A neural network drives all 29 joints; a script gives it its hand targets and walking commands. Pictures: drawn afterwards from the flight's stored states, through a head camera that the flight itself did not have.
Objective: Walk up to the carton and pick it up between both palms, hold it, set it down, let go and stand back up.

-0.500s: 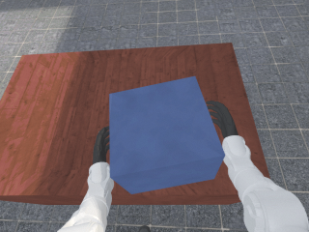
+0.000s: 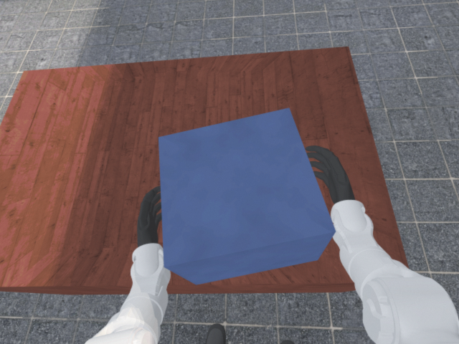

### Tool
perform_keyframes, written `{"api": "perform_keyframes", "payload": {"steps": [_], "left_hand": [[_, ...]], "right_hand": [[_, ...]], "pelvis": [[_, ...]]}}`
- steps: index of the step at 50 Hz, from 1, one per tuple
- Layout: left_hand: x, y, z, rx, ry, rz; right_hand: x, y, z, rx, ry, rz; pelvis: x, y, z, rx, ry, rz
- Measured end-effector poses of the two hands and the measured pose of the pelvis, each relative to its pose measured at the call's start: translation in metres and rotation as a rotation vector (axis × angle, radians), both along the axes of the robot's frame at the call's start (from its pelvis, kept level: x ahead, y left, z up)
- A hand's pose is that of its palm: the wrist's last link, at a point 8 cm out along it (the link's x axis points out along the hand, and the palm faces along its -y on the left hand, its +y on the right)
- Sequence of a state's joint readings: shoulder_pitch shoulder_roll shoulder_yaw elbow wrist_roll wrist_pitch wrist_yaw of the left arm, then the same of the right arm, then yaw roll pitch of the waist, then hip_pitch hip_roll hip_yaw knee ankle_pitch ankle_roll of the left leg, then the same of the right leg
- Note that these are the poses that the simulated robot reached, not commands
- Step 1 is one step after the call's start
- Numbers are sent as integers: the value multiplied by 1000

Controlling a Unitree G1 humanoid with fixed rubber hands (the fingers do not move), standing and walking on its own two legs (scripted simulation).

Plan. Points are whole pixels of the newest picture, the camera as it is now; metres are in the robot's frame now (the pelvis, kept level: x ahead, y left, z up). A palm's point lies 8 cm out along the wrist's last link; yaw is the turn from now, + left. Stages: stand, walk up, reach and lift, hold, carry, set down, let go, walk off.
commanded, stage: set down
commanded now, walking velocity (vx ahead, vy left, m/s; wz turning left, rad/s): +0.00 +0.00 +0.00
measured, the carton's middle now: (240, 200) +0.39 +0.06 -0.10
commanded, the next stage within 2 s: none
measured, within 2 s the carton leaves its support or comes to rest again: rests again in 0.88 s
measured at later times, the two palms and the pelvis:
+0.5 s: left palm (150, 236) +0.30 +0.22 -0.07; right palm (337, 188) +0.41 -0.12 -0.05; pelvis -0.01 +0.00 +0.00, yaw +0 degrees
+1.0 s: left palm (152, 238) +0.29 +0.21 -0.08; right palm (338, 193) +0.40 -0.12 -0.05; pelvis -0.02 +0.00 -0.01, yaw +0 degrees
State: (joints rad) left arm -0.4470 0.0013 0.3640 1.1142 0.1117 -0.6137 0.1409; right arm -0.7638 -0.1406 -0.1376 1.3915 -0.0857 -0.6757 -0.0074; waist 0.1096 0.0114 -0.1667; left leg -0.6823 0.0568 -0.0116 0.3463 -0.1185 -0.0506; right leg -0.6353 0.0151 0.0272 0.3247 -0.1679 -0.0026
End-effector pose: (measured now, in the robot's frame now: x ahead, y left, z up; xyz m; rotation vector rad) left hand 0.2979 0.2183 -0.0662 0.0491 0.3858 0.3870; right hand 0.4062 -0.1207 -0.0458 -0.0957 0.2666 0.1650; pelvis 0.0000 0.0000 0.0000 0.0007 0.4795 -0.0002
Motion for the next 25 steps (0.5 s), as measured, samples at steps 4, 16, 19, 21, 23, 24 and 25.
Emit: {"api": "perform_keyframes", "payload": {"steps": [4,16,19,21,23,24,25], "left_hand": [[0,0,0,-2,-1,3],[-2,-1,-3,-20,-15,20],[-2,-1,-3,-21,-17,21],[-3,-1,-4,-24,-19,23],[-3,-1,-4,-27,-21,25],[-3,-1,-4,-28,-22,26],[-3,-1,-4,-31,-23,27]], "right_hand": [[1,1,1,-2,0,3],[3,1,1,-17,-10,17],[3,1,1,-19,-12,19],[3,1,1,-20,-13,20],[3,1,1,-20,-12,20],[3,1,0,-21,-12,20],[3,1,0,-22,-12,21]], "pelvis": [[-1,0,0,0,1,0],[-3,1,-1,-2,9,0],[-4,1,-1,-2,11,0],[-5,1,-2,-2,12,0],[-5,1,-2,-2,13,0],[-6,1,-2,-2,13,0],[-6,2,-3,-2,13,0]]}}
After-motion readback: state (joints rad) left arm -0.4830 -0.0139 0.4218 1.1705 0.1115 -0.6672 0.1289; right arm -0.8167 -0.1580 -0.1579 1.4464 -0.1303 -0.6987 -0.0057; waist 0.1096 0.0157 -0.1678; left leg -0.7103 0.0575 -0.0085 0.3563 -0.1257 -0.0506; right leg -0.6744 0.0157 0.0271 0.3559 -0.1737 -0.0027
